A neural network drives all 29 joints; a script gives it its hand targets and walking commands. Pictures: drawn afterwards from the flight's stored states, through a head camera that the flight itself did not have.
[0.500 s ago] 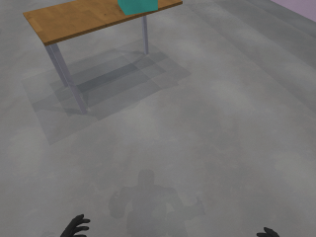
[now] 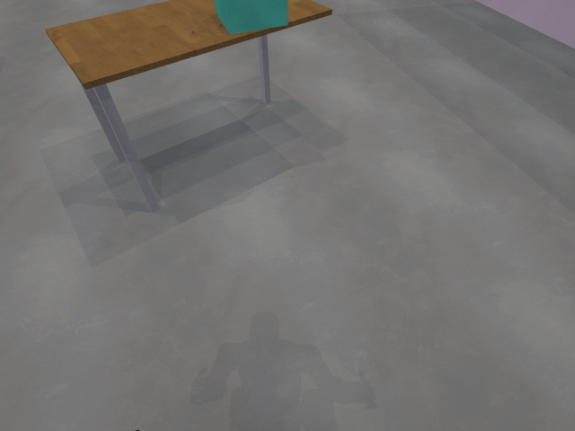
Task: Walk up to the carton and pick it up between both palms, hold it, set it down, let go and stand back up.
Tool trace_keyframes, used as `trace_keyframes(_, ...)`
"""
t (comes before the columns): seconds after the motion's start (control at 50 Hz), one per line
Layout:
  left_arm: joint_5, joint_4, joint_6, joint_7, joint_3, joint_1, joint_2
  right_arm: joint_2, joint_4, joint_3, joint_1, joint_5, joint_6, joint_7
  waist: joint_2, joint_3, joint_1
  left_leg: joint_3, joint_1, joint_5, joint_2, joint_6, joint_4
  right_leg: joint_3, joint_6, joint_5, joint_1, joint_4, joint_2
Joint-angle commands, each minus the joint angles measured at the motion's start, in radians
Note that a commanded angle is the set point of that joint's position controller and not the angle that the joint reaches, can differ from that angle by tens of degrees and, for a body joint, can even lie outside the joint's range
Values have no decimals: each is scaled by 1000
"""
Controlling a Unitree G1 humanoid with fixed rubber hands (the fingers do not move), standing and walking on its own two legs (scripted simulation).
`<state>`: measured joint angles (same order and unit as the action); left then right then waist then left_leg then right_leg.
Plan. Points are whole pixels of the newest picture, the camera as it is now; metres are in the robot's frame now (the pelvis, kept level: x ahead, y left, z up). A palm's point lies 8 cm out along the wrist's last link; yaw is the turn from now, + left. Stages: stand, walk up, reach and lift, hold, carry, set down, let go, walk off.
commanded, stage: stand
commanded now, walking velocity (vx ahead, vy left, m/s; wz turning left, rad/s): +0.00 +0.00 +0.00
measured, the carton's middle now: out of the picture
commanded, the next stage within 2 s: walk up in 0.08 s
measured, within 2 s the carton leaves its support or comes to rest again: neither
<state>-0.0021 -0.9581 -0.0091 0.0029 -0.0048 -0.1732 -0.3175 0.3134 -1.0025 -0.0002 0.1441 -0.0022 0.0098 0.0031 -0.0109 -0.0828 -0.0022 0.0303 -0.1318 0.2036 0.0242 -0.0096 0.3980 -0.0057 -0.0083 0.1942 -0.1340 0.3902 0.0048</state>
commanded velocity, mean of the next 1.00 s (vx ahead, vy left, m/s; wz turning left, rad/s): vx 0.00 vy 0.00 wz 0.00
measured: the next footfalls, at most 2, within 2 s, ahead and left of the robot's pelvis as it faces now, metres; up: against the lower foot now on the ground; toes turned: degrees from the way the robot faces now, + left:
left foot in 0.64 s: +0.13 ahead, +0.22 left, +0.00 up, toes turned +17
right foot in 1.14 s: +0.56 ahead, +0.04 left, +0.00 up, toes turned +15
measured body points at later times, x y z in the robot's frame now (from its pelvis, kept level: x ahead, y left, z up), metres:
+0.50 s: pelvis +0.01 +0.02 +0.00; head +0.03 +0.05 +0.45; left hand +0.06 +0.33 -0.12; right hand +0.12 -0.28 -0.10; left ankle +0.05 +0.16 -0.69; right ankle +0.01 -0.13 -0.74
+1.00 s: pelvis +0.22 +0.12 -0.01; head +0.23 +0.16 +0.44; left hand +0.31 +0.44 -0.11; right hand +0.26 -0.18 -0.10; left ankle +0.09 +0.21 -0.74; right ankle +0.45 +0.00 -0.67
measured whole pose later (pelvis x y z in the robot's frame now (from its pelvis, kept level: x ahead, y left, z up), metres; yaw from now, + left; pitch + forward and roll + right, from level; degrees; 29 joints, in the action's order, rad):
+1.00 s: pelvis +0.22 +0.12 -0.01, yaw +16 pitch -3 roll +0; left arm 0.04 -0.58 0.03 -0.12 -0.07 -0.21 -0.41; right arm 0.35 -0.74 0.01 0.55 0.02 0.07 -0.02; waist -0.10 -0.11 -0.06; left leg 0.02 0.04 0.39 0.01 0.00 0.41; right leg -0.03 -0.01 0.10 -0.70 0.92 0.11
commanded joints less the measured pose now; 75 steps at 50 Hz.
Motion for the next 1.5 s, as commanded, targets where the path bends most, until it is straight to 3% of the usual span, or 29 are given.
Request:
trace_keyframes(0.0,2,53,-32,16,-44,39,-196,201,47,50,-39,-1,29,-17,7,76,-2,-84,19,-72,109,24,-94,-79,21,-76,-3,-88,113)
trace_keyframes(0.24,2,10,-32,20,-46,34,-191,200,8,55,-31,-1,30,-20,10,66,-3,-82,20,-69,112,25,-119,-80,19,-76,4,-108,118)
trace_keyframes(0.26,52,116,-46,-4,-121,-14,-285,246,87,114,48,22,27,11,-30,130,28,-166,-183,418,74,117,-23,-17,96,424,133,-28,100)
trace_keyframes(0.28,65,115,-46,-10,-134,-72,-303,247,131,109,-17,29,22,25,-45,31,78,-150,-435,501,65,101,42,-85,138,593,200,-63,145)
trace_keyframes(0.32,73,121,-55,-5,-146,-109,-338,198,224,102,-127,37,21,46,-253,-28,139,0,-634,285,33,59,493,-370,259,752,210,-329,407)
trace_keyframes(0.36,86,174,-76,6,-143,-79,-318,219,257,125,-62,57,19,54,-111,-25,88,-134,-647,241,139,58,583,-397,297,592,198,-314,478)
trace_keyframes(0.4,88,216,-81,4,-141,-43,-321,234,269,134,11,44,27,65,-41,31,44,-125,-586,216,161,57,533,-263,259,546,175,-274,416)
trace_keyframes(0.48,88,300,-73,-19,-141,79,-320,207,286,124,169,23,8,86,-136,82,-45,20,-258,134,115,47,415,70,200,468,-21,-196,292)
trace_keyframes(0.52,80,326,-62,-35,-142,111,-319,217,276,131,262,27,-5,80,-161,65,-86,91,-53,17,82,33,368,147,176,576,-197,-132,256)
trace_keyframes(0.56,87,343,-42,-42,-145,107,-298,232,243,145,388,23,-15,61,-58,53,-130,114,145,11,45,32,334,184,152,709,-370,81,208)
trace_keyframes(0.58,90,357,-31,-49,-134,93,-254,275,214,164,491,26,-12,41,78,71,-174,65,280,129,17,59,315,207,131,721,-485,346,150)
trace_keyframes(0.6,73,385,-28,-63,-107,94,-177,352,202,180,575,46,-7,15,348,19,-234,-166,302,389,79,103,138,237,104,670,-653,733,46)
trace_keyframes(0.62,44,421,-26,-79,-92,96,-155,372,235,164,533,71,5,-10,373,-58,-187,-682,166,771,243,148,-141,94,71,510,-793,940,-6)
trace_keyframes(0.64,30,447,-18,-85,-103,84,-195,367,280,151,442,60,10,-29,163,-155,-123,-793,25,846,316,171,-291,12,64,373,-775,995,38)
trace_keyframes(0.66,34,460,-13,-83,-105,29,-204,410,344,161,336,50,26,-40,195,-167,-67,-848,-10,778,372,228,-361,-16,59,360,-746,992,69)
trace_keyframes(0.72,33,411,-19,-74,-133,-13,-304,399,360,137,244,26,75,-47,176,-146,-23,-586,-108,440,311,224,-252,-71,33,218,-617,865,159)
trace_keyframes(0.78,31,436,-8,-97,-139,-16,-311,379,365,124,251,34,94,-49,152,-117,-13,-387,-107,387,256,216,-215,-71,18,79,-585,729,163)
trace_keyframes(0.9,35,530,5,-116,-112,113,-224,324,376,118,367,20,101,-52,16,-77,-47,-178,40,-148,166,146,-160,-1,-6,-134,-587,521,95)
trace_keyframes(0.98,33,562,8,-113,-105,153,-181,339,393,132,398,29,80,-48,64,-56,-67,-118,85,-177,150,120,-139,39,41,-195,-464,309,71)
trace_keyframes(1.04,39,534,7,-96,-118,49,-185,354,412,134,380,31,67,-49,92,-10,-10,-88,71,-327,171,100,-54,34,70,-188,-249,204,49)
trace_keyframes(1.08,50,463,-7,-73,-146,-188,-232,348,422,127,373,24,59,-45,57,134,107,-51,7,-438,153,91,279,33,95,-134,75,164,4)
trace_keyframes(1.1,60,430,-17,-56,-163,-306,-291,313,427,108,398,23,55,-39,-6,233,158,-40,-155,-289,105,70,525,-54,126,-58,300,186,51)
trace_keyframes(1.12,62,433,-19,-36,-190,-389,-411,229,453,76,458,20,54,-28,-236,395,163,13,-317,76,7,40,829,-368,188,43,477,166,298)
trace_keyframes(1.14,44,476,-17,-21,-199,-380,-449,217,466,72,485,-5,49,-33,-275,433,145,-76,-456,392,-91,24,1005,-691,347,-64,540,46,448)
trace_keyframes(1.16,40,489,-14,-12,-197,-330,-414,291,474,80,396,-11,44,-45,-205,350,153,-129,-545,351,-11,26,1080,-700,413,-79,507,2,428)
trace_keyframes(1.2,31,487,-16,1,-176,-275,-360,329,483,101,253,6,54,-33,-51,273,126,-133,-513,291,10,37,1077,-407,335,-282,334,42,345)
trace_keyframes(1.24,24,483,-21,0,-148,-230,-314,284,451,103,281,9,42,-24,-78,175,68,-128,-436,254,41,39,983,-247,287,-343,139,37,303)
trace_keyframes(1.4,43,521,-39,-56,-131,-127,-292,242,499,89,171,14,24,-4,-163,-51,33,-11,-260,42,70,24,340,3,222,-75,-212,-67,261)
trace_keyframes(1.48,39,526,-22,-76,-130,-121,-277,295,482,131,220,28,23,-23,-73,-5,-13,26,36,-107,-3,55,296,37,134,306,-397,51,239)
